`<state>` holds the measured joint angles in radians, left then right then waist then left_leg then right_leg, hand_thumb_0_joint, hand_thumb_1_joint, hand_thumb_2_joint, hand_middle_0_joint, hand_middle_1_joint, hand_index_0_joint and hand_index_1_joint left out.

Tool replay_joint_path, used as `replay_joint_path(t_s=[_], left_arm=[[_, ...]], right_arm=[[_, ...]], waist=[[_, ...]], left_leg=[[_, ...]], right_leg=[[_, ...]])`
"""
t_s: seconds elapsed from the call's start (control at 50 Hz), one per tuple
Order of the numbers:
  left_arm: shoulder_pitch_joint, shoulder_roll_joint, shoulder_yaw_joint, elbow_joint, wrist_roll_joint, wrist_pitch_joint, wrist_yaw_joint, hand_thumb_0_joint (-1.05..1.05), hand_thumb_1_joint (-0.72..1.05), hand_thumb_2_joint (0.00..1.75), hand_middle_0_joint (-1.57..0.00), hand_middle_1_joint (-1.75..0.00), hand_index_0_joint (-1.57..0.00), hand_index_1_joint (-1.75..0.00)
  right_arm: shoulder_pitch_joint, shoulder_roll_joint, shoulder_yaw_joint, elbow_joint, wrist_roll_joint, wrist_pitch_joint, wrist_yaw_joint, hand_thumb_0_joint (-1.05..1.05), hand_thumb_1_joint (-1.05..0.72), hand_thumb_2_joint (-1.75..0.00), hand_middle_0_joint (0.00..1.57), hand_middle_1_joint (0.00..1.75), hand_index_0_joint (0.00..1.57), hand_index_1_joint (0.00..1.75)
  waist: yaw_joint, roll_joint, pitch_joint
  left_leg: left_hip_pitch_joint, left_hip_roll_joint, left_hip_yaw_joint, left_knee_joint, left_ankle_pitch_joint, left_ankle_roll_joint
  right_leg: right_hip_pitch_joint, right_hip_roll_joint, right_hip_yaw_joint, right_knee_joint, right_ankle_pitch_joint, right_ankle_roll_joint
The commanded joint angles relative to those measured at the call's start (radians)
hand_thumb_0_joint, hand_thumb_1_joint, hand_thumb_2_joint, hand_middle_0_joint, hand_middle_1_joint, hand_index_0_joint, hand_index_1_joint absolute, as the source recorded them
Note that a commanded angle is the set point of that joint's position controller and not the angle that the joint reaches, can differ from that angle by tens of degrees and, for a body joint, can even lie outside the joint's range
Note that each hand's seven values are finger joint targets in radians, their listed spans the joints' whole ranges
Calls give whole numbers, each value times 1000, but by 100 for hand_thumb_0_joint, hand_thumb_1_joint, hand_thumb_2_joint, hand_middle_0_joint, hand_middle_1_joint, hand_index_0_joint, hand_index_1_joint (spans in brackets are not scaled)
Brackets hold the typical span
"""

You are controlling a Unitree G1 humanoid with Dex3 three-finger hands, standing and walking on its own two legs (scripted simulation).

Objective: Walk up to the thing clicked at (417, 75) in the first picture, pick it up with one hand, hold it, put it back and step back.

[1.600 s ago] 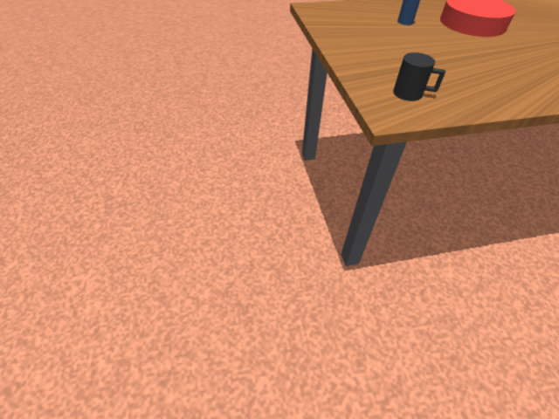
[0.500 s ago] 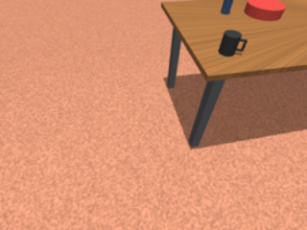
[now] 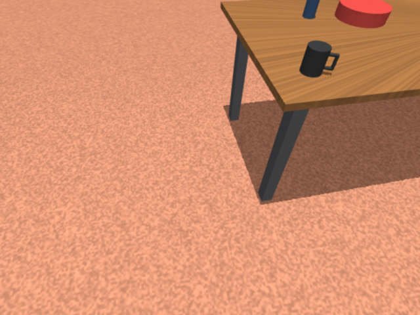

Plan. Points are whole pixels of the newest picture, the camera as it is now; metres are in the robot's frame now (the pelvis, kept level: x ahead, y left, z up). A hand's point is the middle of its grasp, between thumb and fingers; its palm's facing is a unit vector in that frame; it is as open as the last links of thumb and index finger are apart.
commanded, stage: stand
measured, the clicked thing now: (319, 60) +0.88 -0.40 +0.02
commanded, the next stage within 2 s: walk up in 0.82 s
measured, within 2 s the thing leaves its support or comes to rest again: neither
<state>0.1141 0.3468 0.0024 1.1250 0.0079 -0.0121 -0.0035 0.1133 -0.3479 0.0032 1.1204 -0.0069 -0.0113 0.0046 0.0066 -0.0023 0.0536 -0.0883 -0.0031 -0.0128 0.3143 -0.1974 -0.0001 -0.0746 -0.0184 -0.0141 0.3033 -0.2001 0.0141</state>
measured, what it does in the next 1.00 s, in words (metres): stands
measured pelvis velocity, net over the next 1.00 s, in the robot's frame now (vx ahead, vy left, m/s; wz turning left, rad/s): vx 0.00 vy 0.00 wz -0.10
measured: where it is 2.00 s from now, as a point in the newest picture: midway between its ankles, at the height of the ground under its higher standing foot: (195, 292)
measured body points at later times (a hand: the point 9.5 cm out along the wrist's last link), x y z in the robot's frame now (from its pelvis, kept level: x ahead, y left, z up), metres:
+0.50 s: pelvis -0.01 +0.00 +0.00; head +0.00 +0.01 +0.45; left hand +0.06 +0.30 -0.13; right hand +0.07 -0.30 -0.13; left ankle -0.02 +0.12 -0.75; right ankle -0.02 -0.13 -0.75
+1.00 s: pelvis +0.00 +0.00 -0.01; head +0.02 +0.00 +0.43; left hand +0.06 +0.32 -0.14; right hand +0.06 -0.32 -0.13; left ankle -0.02 +0.12 -0.75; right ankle -0.02 -0.12 -0.73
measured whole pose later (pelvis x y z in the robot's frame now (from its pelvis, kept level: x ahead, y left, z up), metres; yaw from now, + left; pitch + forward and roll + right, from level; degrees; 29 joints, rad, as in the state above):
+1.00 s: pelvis +0.00 +0.00 -0.01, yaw -6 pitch -2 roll +1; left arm 0.26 0.39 0.06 1.04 0.03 -0.01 -0.03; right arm 0.18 -0.39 -0.08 0.97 -0.04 -0.03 0.05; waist 0.00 -0.01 0.06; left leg -0.14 0.00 0.08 0.48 -0.31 0.04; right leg -0.28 -0.02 0.03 0.71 -0.45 -0.03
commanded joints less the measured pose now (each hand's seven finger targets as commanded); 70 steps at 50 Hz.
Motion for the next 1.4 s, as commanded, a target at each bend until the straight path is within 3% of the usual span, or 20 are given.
replay_joint_path(t_s=[0.0,0.78,0.8,0.82,0.84,0.88,0.9,0.92,0.94,1.0,1.04,1.06,1.08,1.1,1.12,1.14,1.16,1.2,1.22,1.38], left_arm=[[-28,207,37,-61,0,-21,19,0,90,90,-20,-30,-20,-30],[-10,207,35,-61,3,-16,13,0,90,90,-20,-30,-20,-30],[100,299,92,-121,12,-24,-1,0,90,90,-20,-30,-20,-30],[99,303,98,-119,21,-26,-5,0,90,90,-20,-30,-20,-30],[57,289,104,-140,22,-29,-9,0,90,90,-20,-30,-20,-30],[31,248,100,-185,20,-37,-12,0,90,90,-20,-30,-20,-30],[3,233,96,-203,16,-41,-13,0,90,90,-20,-30,-20,-30],[-10,223,94,-220,16,-42,-14,0,90,90,-20,-30,-20,-30],[5,238,95,-238,20,-43,-13,0,90,90,-20,-30,-20,-30],[66,232,91,-238,11,-52,-32,0,90,90,-20,-30,-20,-30],[173,234,100,-206,12,-60,-34,0,90,90,-20,-30,-20,-30],[272,231,110,-181,13,-64,-27,0,90,90,-20,-30,-20,-30],[408,280,136,-147,12,-73,-12,0,90,90,-20,-30,-20,-30],[481,400,173,-150,22,-83,12,0,90,90,-20,-30,-20,-30],[421,447,169,-202,18,-83,16,0,90,90,-20,-30,-20,-30],[347,427,162,-238,4,-81,17,0,90,90,-20,-30,-20,-30],[305,387,155,-264,-9,-85,20,0,90,90,-20,-30,-20,-30],[288,315,135,-285,-20,-91,31,0,90,90,-20,-30,-20,-30],[293,312,129,-288,-18,-93,31,0,90,90,-20,-30,-20,-30],[354,364,146,-364,2,-105,45,0,90,90,-20,-30,-20,-30]], right_arm=[[-34,-212,-42,-57,0,-22,-19,0,-90,-90,20,30,20,30],[-30,-217,-44,-50,-2,-20,-15,0,-90,-90,20,30,20,30],[-15,-317,-114,-149,-32,-28,5,0,-90,-90,20,30,20,30],[-1,-301,-120,-144,-38,-28,12,0,-90,-90,20,30,20,30],[14,-283,-121,-152,-34,-24,19,0,-90,-90,20,30,20,30],[44,-278,-132,-180,-34,-24,29,0,-90,-90,20,30,20,30],[104,-287,-142,-177,-33,-28,26,0,-90,-90,20,30,20,30],[132,-317,-157,-190,-35,-32,24,0,-90,-90,20,30,20,30],[127,-331,-162,-215,-37,-37,25,0,-90,-90,20,30,20,30],[57,-317,-160,-268,-43,-34,35,0,-90,-90,20,30,20,30],[-12,-293,-152,-309,-48,-25,42,0,-90,-90,20,30,20,30],[-55,-280,-148,-327,-45,-16,45,0,-90,-90,20,30,20,30],[-38,-241,-135,-346,-35,-12,48,0,-90,-90,20,30,20,30],[2,-168,-110,-374,-25,-9,53,0,-90,-90,20,30,20,30],[18,-216,-116,-382,-25,4,47,0,-90,-90,20,30,20,30],[32,-268,-130,-359,-27,9,39,0,-90,-90,20,30,20,30],[52,-259,-126,-341,-23,9,38,0,-90,-90,20,30,20,30],[91,-246,-122,-329,-19,10,42,0,-90,-90,20,30,20,30],[108,-244,-127,-333,-25,13,47,0,-90,-90,20,30,20,30],[7,-233,-153,-449,-48,28,81,0,-90,-90,20,30,20,30]], waist=[[-5,5,-99],[-2,24,-37],[-9,48,-94],[-17,38,-39],[-31,22,35],[-58,38,84],[-92,70,55],[-121,158,48],[-106,135,50],[-57,162,80],[-5,172,24],[55,144,-4],[116,-44,-89],[141,-319,-69],[89,-246,-55],[49,-96,-9],[40,-44,10],[15,-44,23],[4,-62,30],[28,-107,56]], left_leg=[[19,134,-84,-24,278,22],[-36,124,-99,-69,110,24],[31,75,-32,68,-327,64],[-10,91,-58,85,-442,80],[-72,100,-94,75,-484,91],[-14,156,-159,28,-459,130],[97,210,-221,-34,-458,170],[139,330,-337,-119,-430,238],[132,399,-377,-146,-400,279],[39,354,-234,-114,-294,243],[-30,252,-58,8,-124,182],[-110,210,22,137,-45,152],[-185,126,103,417,-5,107],[-463,-6,114,688,-301,34],[-551,-24,-15,799,-387,8],[-558,46,-83,874,-354,2],[-582,77,-90,883,-304,9],[-536,110,-98,828,-181,15],[-493,115,-91,800,-160,6],[-469,134,-36,569,-60,-22]], right_leg=[[27,-124,79,-20,254,-36],[-17,-116,83,-53,82,-34],[-66,-71,135,18,-267,-79],[-182,-100,175,32,-385,-100],[-259,-96,198,58,-441,-105],[-398,-64,161,146,-349,-93],[-480,-1,74,267,-280,-71],[-553,27,12,485,-286,-54],[-587,-31,33,540,-326,-43],[-454,-87,46,424,-325,-37],[-242,-40,-17,288,-183,-39],[-82,-7,-54,197,-42,-35],[133,8,-25,97,45,-24],[246,-185,385,-44,-129,-68],[172,-367,756,-132,-211,-193],[139,-396,727,-64,-91,-267],[151,-355,576,-17,69,-278],[90,-248,382,23,252,-209],[29,-232,336,31,312,-205],[-100,-199,265,75,270,-222]])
